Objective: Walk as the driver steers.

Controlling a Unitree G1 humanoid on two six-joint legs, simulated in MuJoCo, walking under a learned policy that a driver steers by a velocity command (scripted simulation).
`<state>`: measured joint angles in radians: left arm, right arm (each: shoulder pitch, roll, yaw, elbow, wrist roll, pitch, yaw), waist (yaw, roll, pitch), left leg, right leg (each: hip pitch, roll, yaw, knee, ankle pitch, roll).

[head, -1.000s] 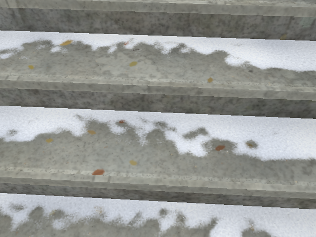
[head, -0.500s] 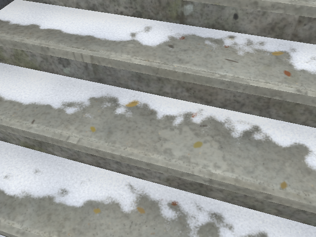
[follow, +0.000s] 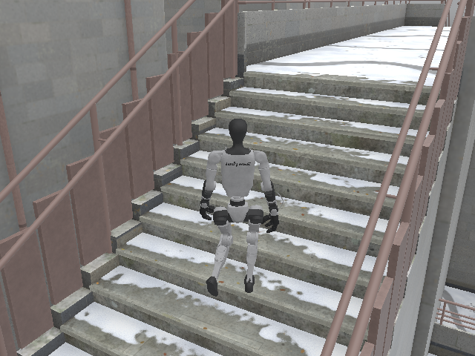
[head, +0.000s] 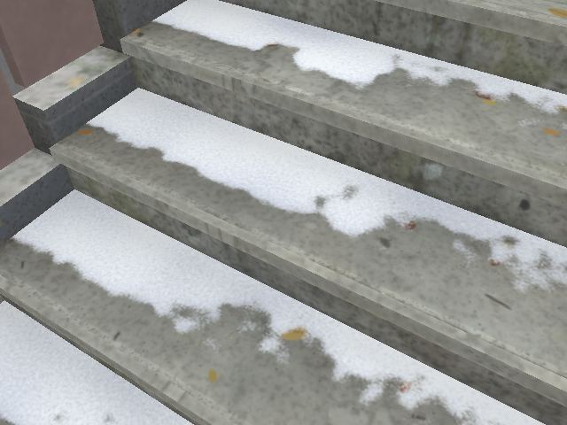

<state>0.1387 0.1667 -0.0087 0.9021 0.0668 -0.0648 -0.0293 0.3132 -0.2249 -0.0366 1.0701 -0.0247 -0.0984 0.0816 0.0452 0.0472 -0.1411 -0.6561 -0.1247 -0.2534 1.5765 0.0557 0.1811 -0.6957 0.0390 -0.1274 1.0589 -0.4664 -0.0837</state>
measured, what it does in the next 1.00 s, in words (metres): climbs, turning right: left foot 0.16 m higher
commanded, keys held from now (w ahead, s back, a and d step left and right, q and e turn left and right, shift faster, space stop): w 0.24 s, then w+e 0.76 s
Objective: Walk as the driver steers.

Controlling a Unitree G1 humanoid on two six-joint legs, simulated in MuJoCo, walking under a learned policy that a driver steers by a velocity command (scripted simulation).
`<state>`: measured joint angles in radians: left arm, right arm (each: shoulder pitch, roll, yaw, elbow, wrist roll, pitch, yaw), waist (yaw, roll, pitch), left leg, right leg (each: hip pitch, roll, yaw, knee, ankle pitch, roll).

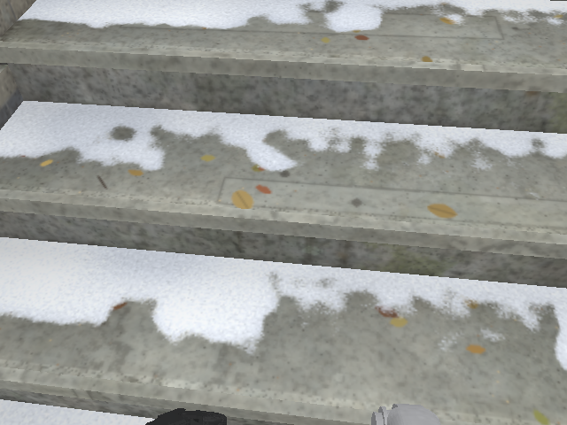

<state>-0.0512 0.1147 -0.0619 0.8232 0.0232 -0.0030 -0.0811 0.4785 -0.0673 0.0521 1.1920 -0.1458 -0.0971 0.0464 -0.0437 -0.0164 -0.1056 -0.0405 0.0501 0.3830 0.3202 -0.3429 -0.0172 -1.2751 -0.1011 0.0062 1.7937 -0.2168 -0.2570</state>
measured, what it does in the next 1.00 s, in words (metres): climbs, turning right: right foot 0.16 m higher, then left foot 0.16 m higher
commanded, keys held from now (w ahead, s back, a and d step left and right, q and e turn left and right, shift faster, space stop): w+e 0.28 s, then w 0.72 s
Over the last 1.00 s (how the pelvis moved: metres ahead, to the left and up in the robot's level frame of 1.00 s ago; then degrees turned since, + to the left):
0.58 0.02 0.23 -19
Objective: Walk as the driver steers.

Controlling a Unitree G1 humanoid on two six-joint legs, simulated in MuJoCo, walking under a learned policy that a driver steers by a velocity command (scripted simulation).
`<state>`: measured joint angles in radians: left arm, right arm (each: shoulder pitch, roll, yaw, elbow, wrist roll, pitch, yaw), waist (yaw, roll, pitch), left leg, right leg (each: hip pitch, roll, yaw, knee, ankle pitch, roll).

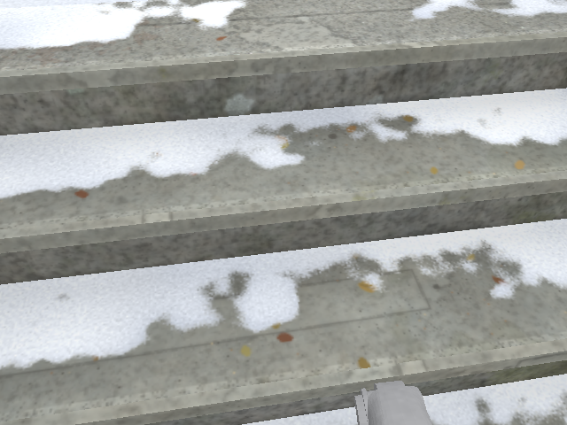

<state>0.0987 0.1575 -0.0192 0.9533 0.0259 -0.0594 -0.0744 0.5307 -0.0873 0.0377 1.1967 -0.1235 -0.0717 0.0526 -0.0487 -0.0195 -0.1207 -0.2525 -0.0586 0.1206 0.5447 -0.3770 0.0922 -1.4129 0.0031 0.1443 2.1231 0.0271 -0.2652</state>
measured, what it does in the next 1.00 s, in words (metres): climbs, turning left: right foot 0.16 m higher, then left foot 0.16 m higher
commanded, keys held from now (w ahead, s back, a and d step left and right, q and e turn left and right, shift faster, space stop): w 0.36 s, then w+q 0.54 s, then q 0.10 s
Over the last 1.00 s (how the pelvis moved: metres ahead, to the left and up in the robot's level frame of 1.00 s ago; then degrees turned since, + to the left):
0.56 -0.01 0.31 -17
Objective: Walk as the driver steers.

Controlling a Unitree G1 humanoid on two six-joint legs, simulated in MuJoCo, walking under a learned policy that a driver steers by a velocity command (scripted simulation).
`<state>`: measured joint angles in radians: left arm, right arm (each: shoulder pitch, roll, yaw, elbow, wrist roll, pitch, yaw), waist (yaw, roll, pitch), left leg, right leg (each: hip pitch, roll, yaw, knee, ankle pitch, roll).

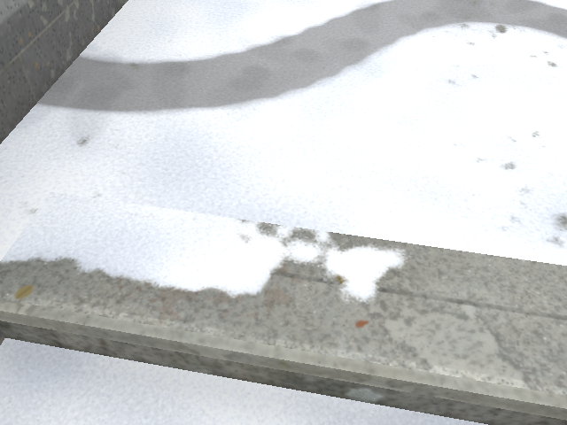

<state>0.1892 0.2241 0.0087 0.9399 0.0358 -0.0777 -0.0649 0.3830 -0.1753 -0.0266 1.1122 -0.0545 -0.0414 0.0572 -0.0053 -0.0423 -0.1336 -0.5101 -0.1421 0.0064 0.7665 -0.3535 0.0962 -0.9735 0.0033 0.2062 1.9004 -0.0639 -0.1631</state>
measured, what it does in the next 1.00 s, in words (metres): climbs: right foot 0.16 m higher, then left foot 0.16 m lower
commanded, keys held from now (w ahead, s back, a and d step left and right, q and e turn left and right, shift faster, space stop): q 0.18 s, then no key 0.82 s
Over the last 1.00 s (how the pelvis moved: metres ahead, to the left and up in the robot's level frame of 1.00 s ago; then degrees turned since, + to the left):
0.57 0.06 0.30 17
